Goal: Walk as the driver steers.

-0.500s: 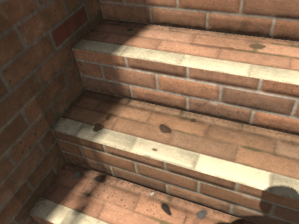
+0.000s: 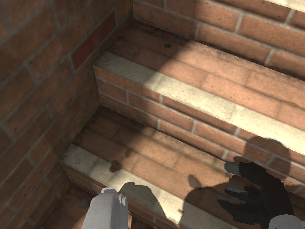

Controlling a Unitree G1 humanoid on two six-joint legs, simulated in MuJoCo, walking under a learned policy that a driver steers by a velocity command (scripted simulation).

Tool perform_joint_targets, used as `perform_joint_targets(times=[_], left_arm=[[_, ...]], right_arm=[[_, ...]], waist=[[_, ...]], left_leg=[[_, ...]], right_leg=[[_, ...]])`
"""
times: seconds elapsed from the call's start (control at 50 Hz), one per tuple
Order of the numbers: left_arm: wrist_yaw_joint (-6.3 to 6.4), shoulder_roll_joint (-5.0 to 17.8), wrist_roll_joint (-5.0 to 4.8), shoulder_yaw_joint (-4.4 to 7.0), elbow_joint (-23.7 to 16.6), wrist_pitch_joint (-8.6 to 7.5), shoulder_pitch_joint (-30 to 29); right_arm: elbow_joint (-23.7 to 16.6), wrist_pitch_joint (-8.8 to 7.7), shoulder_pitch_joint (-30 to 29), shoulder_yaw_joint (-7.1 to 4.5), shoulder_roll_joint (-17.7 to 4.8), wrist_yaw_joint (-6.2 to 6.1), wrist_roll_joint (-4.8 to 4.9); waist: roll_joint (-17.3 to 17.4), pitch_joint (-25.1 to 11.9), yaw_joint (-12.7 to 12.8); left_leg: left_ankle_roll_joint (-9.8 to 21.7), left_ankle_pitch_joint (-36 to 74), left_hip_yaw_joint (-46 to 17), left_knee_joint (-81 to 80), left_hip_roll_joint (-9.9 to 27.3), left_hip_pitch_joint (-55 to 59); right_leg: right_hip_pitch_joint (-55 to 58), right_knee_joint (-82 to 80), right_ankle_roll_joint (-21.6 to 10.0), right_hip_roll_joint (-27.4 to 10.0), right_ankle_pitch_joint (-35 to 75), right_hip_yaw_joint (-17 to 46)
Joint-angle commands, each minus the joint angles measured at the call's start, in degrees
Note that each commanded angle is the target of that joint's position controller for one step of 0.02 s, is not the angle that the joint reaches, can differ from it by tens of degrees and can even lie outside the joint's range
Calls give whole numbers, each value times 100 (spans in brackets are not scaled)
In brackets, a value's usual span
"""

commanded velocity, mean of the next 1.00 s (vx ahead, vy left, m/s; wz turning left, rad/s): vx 0.38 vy -0.09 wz -0.49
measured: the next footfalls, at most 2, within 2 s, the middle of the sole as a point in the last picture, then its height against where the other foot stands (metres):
right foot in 0.66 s outside the picture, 0.20 m higher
left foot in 1.16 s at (277, 106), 0.20 m higher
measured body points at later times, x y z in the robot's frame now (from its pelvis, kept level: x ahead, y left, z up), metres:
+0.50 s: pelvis +0.15 -0.05 +0.20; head +0.16 -0.03 +0.65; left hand +0.41 +0.08 +0.11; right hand +0.12 -0.28 +0.06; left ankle +0.20 +0.12 -0.53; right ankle +0.12 -0.19 -0.16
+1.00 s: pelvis +0.30 -0.25 +0.37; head +0.29 -0.25 +0.82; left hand +0.34 -0.04 +0.22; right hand +0.42 -0.55 +0.31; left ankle +0.41 -0.16 +0.00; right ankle +0.21 -0.32 -0.34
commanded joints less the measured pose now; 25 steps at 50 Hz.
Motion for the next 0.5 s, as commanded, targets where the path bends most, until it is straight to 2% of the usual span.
perform_joint_targets(times=[0.02,0.04,0.06,0.08,0.1,0.12,0.14,0.16,0.18,0.2,0.22,0.24,0.26,0.28,0.3,0.32,0.34,0.36,0.38,0.4,0.42,0.44,0.46,0.48,0.5], left_arm=[[-425,1044,-193,219,-1091,-233,-456],[-370,656,67,174,-1102,-212,-357],[-319,340,5,125,-1444,-162,-784],[-249,22,139,65,-1669,-67,-1063],[-182,21,274,33,-1869,17,-1382],[-174,-83,450,-9,-2037,229,-1558],[-174,-161,464,-51,-2224,406,-1809],[-148,-391,390,-132,-2371,508,-2070],[-44,-349,297,-117,-2523,638,-2077],[42,-349,283,-125,-2578,770,-2001],[128,-218,282,-97,-2656,894,-1983],[209,-89,316,-58,-2721,1004,-1958],[287,44,415,7,-2841,1077,-2123],[372,50,468,61,-2906,1155,-2318],[370,-49,454,34,-2938,1203,-2450],[319,-66,482,51,-3080,1127,-2700],[352,-142,521,48,-3142,1157,-2819],[366,-178,558,26,-3194,1156,-2952],[302,-279,559,-34,-3124,1057,-2961],[215,-300,570,-54,-3273,1031,-3509],[-485,419,101,-289,-2811,1221,-3398],[-647,381,220,-215,-2741,1263,-3132],[-642,293,321,-264,-2704,1200,-3174],[-594,244,360,-328,-2794,1106,-3462],[-553,31,375,-509,-2797,1058,-3627]], right_arm=[[671,105,4090,-810,-2252,-434,-406],[570,152,3128,-757,-2105,-500,-372],[690,164,2240,-673,-1889,-556,-311],[840,65,1596,-557,-1412,-661,-220],[822,-77,1003,-413,-882,-736,-163],[1077,-139,937,-252,-494,-772,-239],[1357,-181,1207,-188,-300,-748,-321],[1473,-208,1358,-160,-238,-718,-479],[1563,-300,1577,-253,-425,-769,-525],[1587,-394,1651,-287,-598,-715,-544],[1446,-553,1505,-330,-816,-634,-466],[1316,-630,1267,-346,-947,-580,-418],[1267,-679,1237,-326,-934,-584,-419],[1280,-698,1462,-356,-1030,-608,-391],[1375,-662,1832,-353,-1035,-632,-315],[1409,-578,2043,-423,-1134,-642,-318],[1365,-600,2315,-496,-1252,-620,-296],[1351,-592,2447,-523,-1254,-599,-309],[1528,-669,2676,-483,-1162,-436,-270],[1613,-788,2697,-543,-1224,-413,-238],[2357,-880,2664,-168,-1149,186,-769],[2280,-915,2501,-202,-1233,308,-837],[2467,-928,2656,-153,-1157,342,-809],[2722,-1008,3148,-110,-966,268,-761],[2903,-1019,3359,-12,-770,199,-779]], waist=[[2041,-4457,-1871],[1841,-4562,-1463],[1942,-3978,-917],[1595,-3035,-405],[1449,-2133,-240],[1104,-1604,42],[632,-1181,81],[622,-949,25],[597,-624,10],[661,-512,102],[579,-350,135],[448,-185,286],[451,-193,276],[584,-227,125],[549,-290,-32],[827,-215,-186],[1034,-319,-358],[1016,-394,-452],[1473,-584,-424],[1332,-346,-544],[1769,-903,-759],[1654,-518,-639],[1248,-602,-656],[999,-816,-805],[1064,-910,-845]], left_leg=[[833,1201,-5916,-5721,2078,7995],[602,301,-6230,-5902,2012,7377],[600,-1318,-5799,-5986,1785,6358],[543,-2338,-4938,-5428,1704,5306],[506,-2447,-4341,-5039,1587,4177],[420,-2277,-3614,-4696,1454,3599],[491,-1926,-3197,-4586,1403,3436],[476,-789,-2935,-4760,1556,3457],[532,24,-2709,-4998,1725,3472],[482,411,-2318,-5113,1740,3592],[451,774,-2125,-5439,1884,3422],[364,825,-1541,-5635,1834,3008],[391,810,-1155,-5717,1847,2761],[449,1096,-1088,-5793,1933,3179],[436,1105,-926,-5939,1919,3801],[497,873,-1044,-6210,2023,4380],[359,343,-1017,-6193,2030,5095],[247,-138,-909,-6210,1996,5565],[268,-2111,-981,-6524,1877,5823],[232,-2340,-960,-6760,1942,5829],[675,-2824,-1198,-7223,1677,5201],[685,-2668,-1142,-7361,2102,5301],[671,-2042,-961,-7346,2141,5651],[589,-1626,-826,-7325,2197,6406],[562,-1297,-753,-7503,2314,6765]], right_leg=[[-3853,6347,-61,2145,527,1600],[-3969,8512,31,1983,987,2445],[-4295,9307,125,1671,1479,1886],[-4579,9514,18,1391,2334,1317],[-4751,10275,-23,1394,2935,974],[-5046,10764,-26,1463,2952,990],[-5553,11118,-28,1572,2627,1010],[-5989,11528,-52,1577,2682,1249],[-6324,11541,-19,1582,2233,1357],[-6609,11501,1,1529,1813,1452],[-6651,11235,4,1510,1388,1526],[-6332,10613,25,1525,1422,1340],[-6061,10638,70,1648,1792,1134],[-6340,11030,98,1656,1861,1042],[-6824,11201,81,1608,1732,892],[-7339,11550,91,1564,1217,967],[-7977,11836,53,1515,857,974],[-8223,11647,9,1395,757,1024],[-8385,11363,-240,1325,950,899],[-8690,11180,-269,1231,920,770],[-9170,12479,-696,1133,482,647],[-9530,12518,-807,963,454,846],[-9952,12479,-979,823,320,933],[-10393,12086,-1109,595,20,1046],[-10700,11872,-1271,385,-46,1036]])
